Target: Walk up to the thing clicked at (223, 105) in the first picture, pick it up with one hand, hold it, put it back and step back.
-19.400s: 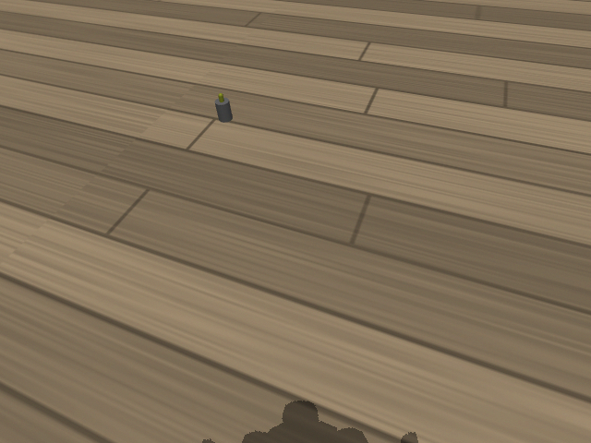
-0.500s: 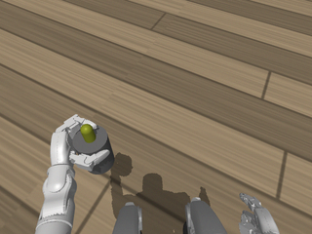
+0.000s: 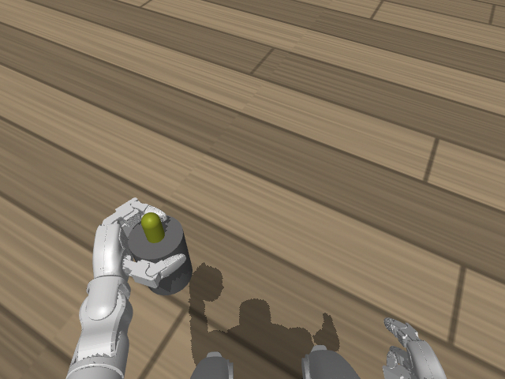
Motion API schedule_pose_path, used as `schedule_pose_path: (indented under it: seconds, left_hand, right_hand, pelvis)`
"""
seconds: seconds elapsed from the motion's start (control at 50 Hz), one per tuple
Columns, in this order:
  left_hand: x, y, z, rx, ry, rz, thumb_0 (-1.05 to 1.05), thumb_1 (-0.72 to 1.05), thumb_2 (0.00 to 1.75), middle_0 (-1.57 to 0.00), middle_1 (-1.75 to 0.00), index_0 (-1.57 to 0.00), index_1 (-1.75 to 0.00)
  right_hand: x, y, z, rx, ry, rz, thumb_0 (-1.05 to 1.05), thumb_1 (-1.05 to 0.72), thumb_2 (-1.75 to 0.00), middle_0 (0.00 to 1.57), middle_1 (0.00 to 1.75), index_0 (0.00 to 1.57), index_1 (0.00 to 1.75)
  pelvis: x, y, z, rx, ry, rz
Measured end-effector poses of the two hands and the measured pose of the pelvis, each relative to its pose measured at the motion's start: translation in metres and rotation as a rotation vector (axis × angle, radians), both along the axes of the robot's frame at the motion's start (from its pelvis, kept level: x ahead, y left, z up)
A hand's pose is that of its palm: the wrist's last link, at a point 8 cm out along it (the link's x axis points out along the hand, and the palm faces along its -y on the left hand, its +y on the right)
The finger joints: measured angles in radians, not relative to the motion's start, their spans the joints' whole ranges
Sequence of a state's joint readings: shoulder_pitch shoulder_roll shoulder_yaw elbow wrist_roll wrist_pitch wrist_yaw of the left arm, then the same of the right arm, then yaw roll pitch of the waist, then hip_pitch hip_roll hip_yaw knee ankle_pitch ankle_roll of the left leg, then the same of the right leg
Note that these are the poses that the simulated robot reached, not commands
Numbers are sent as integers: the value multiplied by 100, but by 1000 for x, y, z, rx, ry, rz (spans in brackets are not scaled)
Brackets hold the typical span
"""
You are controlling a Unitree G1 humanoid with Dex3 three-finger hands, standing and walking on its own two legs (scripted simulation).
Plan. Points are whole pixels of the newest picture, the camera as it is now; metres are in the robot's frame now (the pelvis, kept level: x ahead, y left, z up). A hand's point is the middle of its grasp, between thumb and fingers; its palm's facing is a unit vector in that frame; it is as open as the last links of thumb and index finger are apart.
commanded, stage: lift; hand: left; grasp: from the side
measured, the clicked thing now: (160, 248) +0.33 +0.17 -0.01
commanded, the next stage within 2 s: hold in 0.38 s
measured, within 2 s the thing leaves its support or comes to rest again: neither
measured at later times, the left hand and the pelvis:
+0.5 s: hand (154, 234) +0.33 +0.17 +0.04, palm faces +0.07 -1.00 -0.03, open 9.3 cm; pelvis +0.01 +0.00 +0.02, yaw +0 degrees
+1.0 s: hand (148, 240) +0.32 +0.17 +0.05, palm faces +0.08 -1.00 -0.04, open 9.3 cm; pelvis +0.00 +0.00 +0.03, yaw +0 degrees
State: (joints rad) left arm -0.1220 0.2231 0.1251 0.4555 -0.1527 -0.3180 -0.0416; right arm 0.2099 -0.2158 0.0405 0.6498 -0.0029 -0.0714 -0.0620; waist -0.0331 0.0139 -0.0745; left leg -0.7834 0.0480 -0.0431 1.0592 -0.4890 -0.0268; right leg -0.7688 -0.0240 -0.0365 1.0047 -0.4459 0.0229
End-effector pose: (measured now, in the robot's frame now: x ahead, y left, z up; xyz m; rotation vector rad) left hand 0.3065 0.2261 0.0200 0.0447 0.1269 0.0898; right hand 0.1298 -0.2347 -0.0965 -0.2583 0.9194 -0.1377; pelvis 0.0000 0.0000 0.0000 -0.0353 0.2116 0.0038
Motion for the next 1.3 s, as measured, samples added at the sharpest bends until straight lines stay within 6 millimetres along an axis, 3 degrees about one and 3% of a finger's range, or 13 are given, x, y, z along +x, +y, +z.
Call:
schedule_pose_path:
  seconds: [0.32, 0.64, 1.08, 1.3]
  left_hand:
    - [1, -8, 9, -14, 16, -26, 0, -44, 99, -61, -98, -91, -116]
    - [4, -5, 30, -7, -24, -19, 0, -44, 99, -61, -98, -91, -116]
    - [-17, -4, 40, 2, -22, -13, 0, -44, 99, -61, -98, -90, -116]
    - [-18, -3, 47, 6, -46, -11, 0, -44, 98, -61, -98, -90, -116]
  right_hand:
    - [-3, -13, 12, -8, 29, -30, 1, -90, -90, 21, 30, 20, 30]
    - [-2, -9, 22, -4, 11, -42, 1, -91, -90, 21, 30, 20, 30]
    - [-7, -4, 31, 7, -17, -30, 1, -92, -90, 21, 30, 20, 30]
    - [-9, -3, 32, 12, -28, -28, 1, -91, -90, 21, 30, 20, 30]
  pelvis:
    - [9, -6, 14, 7, -38, -2]
    - [11, -3, 22, 7, -76, -6]
    - [3, -1, 28, 8, -120, -3]
    - [0, -1, 31, 10, -131, 1]
